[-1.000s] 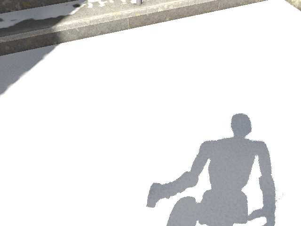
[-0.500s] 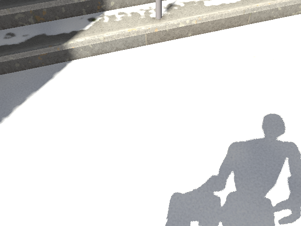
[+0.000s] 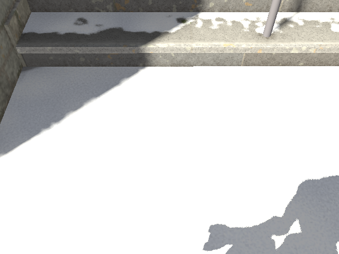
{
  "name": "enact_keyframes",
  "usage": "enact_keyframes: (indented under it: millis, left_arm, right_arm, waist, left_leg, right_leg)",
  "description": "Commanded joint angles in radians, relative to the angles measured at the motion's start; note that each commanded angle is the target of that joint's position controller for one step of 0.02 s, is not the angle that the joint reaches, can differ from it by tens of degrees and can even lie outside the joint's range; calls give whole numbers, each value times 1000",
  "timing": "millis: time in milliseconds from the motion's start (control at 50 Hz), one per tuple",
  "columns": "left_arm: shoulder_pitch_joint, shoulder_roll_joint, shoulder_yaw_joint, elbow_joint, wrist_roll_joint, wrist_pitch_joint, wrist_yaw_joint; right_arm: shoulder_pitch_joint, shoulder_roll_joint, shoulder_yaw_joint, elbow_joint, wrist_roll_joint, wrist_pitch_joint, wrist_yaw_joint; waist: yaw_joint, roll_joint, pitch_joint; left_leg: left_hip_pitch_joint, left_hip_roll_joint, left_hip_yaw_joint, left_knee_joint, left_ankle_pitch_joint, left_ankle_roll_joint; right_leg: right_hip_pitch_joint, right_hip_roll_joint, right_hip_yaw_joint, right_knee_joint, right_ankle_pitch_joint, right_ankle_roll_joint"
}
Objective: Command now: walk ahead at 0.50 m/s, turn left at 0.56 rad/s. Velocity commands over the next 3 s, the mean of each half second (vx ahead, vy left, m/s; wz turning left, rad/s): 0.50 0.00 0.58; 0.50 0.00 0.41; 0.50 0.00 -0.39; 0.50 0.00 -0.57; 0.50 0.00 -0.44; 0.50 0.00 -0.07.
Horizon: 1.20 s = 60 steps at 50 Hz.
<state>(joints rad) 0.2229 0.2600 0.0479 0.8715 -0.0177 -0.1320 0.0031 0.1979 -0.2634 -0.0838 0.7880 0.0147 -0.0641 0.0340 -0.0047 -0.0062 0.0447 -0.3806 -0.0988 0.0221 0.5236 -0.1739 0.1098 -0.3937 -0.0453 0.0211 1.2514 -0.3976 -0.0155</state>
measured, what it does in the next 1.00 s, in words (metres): walks ahead, turning left: right foot, then left foot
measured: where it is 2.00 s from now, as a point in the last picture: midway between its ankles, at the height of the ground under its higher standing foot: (116, 134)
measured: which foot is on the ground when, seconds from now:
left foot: down 0.00-0.38, up 0.40-0.86, down 0.88-1.00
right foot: up 0.00-0.34, down 0.36-0.90, up 0.92-1.00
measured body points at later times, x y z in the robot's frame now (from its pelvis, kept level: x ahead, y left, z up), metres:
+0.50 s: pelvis +0.28 -0.03 +0.01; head +0.30 -0.03 +0.45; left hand +0.36 +0.26 -0.09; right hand +0.44 -0.28 -0.11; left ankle +0.17 +0.07 -0.64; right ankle +0.36 -0.12 -0.73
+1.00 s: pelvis +0.49 +0.12 +0.00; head +0.52 +0.15 +0.45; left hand +0.40 +0.39 -0.13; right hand +0.78 -0.01 -0.08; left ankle +0.50 +0.23 -0.73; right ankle +0.47 -0.08 -0.63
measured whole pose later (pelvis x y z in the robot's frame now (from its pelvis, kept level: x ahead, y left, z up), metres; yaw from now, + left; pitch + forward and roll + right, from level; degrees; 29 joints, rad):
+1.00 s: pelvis +0.49 +0.12 +0.00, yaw +29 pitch +2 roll -1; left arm 0.29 0.31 0.05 0.88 -0.03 -0.08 -0.01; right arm 0.15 -0.26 -0.05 0.65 -0.01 -0.05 0.02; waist 0.03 -0.02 0.05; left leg -0.40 0.00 0.06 0.56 -0.19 0.05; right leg -0.37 -0.08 0.01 1.19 -0.44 0.00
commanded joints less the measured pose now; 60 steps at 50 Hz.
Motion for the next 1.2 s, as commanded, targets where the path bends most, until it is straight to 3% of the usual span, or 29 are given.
enact_keyframes:
  millis: [20,100,180,240,300,340,360,380,400,420,440,460,480,540,620,700,800,840,860,880,900,920,940,960,980,1000,1060,1140,1200]
  left_arm:
    - [-4,124,38,-99,19,-9,4]
    - [-98,82,29,-150,38,19,13]
    - [-245,53,16,-198,26,14,3]
    - [-309,76,20,-233,13,5,-9]
    - [-296,115,34,-245,10,-13,-22]
    - [-167,143,52,-216,14,-24,-18]
    - [-32,184,67,-198,31,-28,-12]
    - [123,266,88,-183,50,-22,-3]
    - [160,247,87,-155,28,-9,-12]
    - [105,152,63,-180,16,-1,-9]
    - [58,115,51,-189,18,11,-5]
    - [11,100,42,-186,24,18,-6]
    - [-17,83,35,-180,28,19,-6]
    - [-23,97,42,-158,25,6,-12]
    - [1,144,58,-124,26,5,-9]
    - [28,171,62,-100,18,21,0]
    - [97,210,72,-62,-8,48,-1]
    - [108,232,72,-42,-19,57,0]
    - [94,237,67,-32,-24,63,2]
    - [100,209,51,-28,-19,63,4]
    - [117,133,20,-69,29,48,-5]
    - [165,85,0,-68,9,20,-15]
    - [84,190,31,-71,-36,11,-21]
    - [28,186,31,-95,-45,12,-23]
    - [-11,162,24,-101,-20,18,-18]
    - [4,161,30,-95,-2,32,-14]
    - [102,104,21,-68,-5,77,-13]
    - [20,96,27,-106,-1,90,-5]
    - [-54,82,24,-137,4,82,-22]
  right_arm:
    - [12,-87,-16,-78,-5,-16,-10]
    - [67,-148,-31,-75,1,-18,-36]
    - [132,-149,-31,-67,10,-4,-47]
    - [173,-148,-31,-56,15,3,-48]
    - [173,-148,-32,-61,13,12,-57]
    - [135,-133,-27,-79,10,16,-58]
    - [110,-89,-10,-100,2,12,-52]
    - [199,-28,8,-123,5,5,-51]
    - [273,-56,15,-133,24,-2,-51]
    - [221,-151,-7,-114,32,3,-50]
    - [130,-169,-13,-129,20,11,-49]
    - [86,-153,-14,-143,8,15,-46]
    - [74,-138,-18,-149,4,19,-43]
    - [88,-78,-8,-159,14,35,-35]
    - [22,-69,-3,-185,8,37,-31]
    - [-105,-49,9,-212,8,24,-5]
    - [-211,-49,12,-269,10,24,20]
    - [-163,-81,-3,-270,3,22,12]
    - [-41,-116,-23,-238,1,21,7]
    - [130,-177,-54,-183,1,22,-7]
    - [281,-283,-76,-156,-25,31,-29]
    - [265,-309,-67,-164,-31,25,-31]
    - [237,-224,-43,-163,-31,15,-22]
    - [190,-188,-30,-149,-25,9,-21]
    - [127,-160,-18,-149,-23,2,-18]
    - [72,-127,-8,-148,-20,-6,-16]
    - [31,-114,-4,-123,-24,-41,-15]
    - [58,-122,-7,-73,-39,-57,-30]
    - [70,-135,-5,-52,-38,-53,-43]
  waist:
    - [27,-1,-114]
    - [15,27,-62]
    - [-48,82,-51]
    - [-73,102,-51]
    - [-52,123,-59]
    - [22,144,-105]
    - [88,105,-217]
    - [94,-98,-381]
    - [67,-341,-430]
    - [83,-192,-284]
    - [87,-98,-173]
    - [62,-53,-93]
    - [37,-65,-55]
    - [11,-96,-34]
    - [19,-61,-37]
    - [68,-55,-9]
    - [91,-58,33]
    - [35,-94,-2]
    - [-48,-92,-64]
    - [-129,-67,-160]
    - [-156,122,-312]
    - [-99,275,-466]
    - [-140,137,-383]
    - [-109,125,-241]
    - [-71,56,-167]
    - [-32,79,-128]
    - [34,88,-97]
    - [16,77,-32]
    - [-9,77,-5]
  left_leg:
    - [256,275,-399,-285,237,208]
    - [131,222,-294,-311,335,191]
    - [114,164,-264,-275,218,123]
    - [174,195,-338,-228,151,109]
    - [266,232,-435,-141,134,94]
    - [259,195,-441,-33,228,62]
    - [171,144,-387,166,218,28]
    - [-122,18,-253,507,-51,-47]
    - [-361,16,-212,717,-428,-69]
    - [-439,83,-230,812,-357,-78]
    - [-436,121,-186,822,-269,-83]
    - [-402,149,-168,778,-210,-85]
    - [-368,180,-165,730,-172,-84]
    - [-316,209,-130,668,-115,-91]
    - [-372,221,-130,512,35,-109]
    - [-326,205,-63,282,201,-98]
    - [-284,172,0,136,80,-52]
    - [-139,111,44,85,-51,-11]
    - [37,73,65,6,-9,18]
    - [321,68,46,-13,62,44]
    - [707,331,-311,15,95,132]
    - [800,532,-741,-155,52,265]
    - [709,501,-633,-183,47,215]
    - [572,463,-455,-186,87,171]
    - [443,425,-372,-215,100,146]
    - [345,391,-294,-252,118,128]
    - [220,379,-171,-349,172,123]
    - [243,354,-19,-381,242,85]
    - [280,339,65,-390,233,55]
  right_leg:
    - [-238,-79,69,-80,80,11]
    - [-232,-54,23,-318,231,69]
    - [-160,15,12,-623,467,67]
    - [-137,40,30,-714,476,56]
    - [-100,50,54,-778,371,25]
    - [80,56,30,-838,349,-18]
    - [316,-46,108,-808,355,-74]
    - [699,-274,425,-810,288,-202]
    - [804,-410,777,-908,60,-288]
    - [684,-377,691,-939,-76,-247]
    - [544,-330,527,-951,-31,-201]
    - [406,-281,413,-985,73,-182]
    - [322,-243,329,-1013,147,-167]
    - [230,-206,166,-1080,287,-175]
    - [290,-218,38,-1096,447,-185]
    - [327,-198,-88,-1090,467,-148]
    - [432,-249,-133,-1046,544,-128]
    - [449,-254,-143,-939,848,-118]
    - [427,-231,-171,-795,973,-100]
    - [291,-186,-197,-587,919,-70]
    - [-67,-95,-201,-209,431,-11]
    - [-269,48,-25,59,-207,12]
    - [-340,5,91,122,-172,7]
    - [-371,-36,70,89,-107,-2]
    - [-352,-74,50,30,-35,2]
    - [-303,-102,57,-22,27,7]
    - [-221,-107,71,-55,133,28]
    - [-336,-84,107,-182,308,40]
    - [-342,-65,78,-355,457,33]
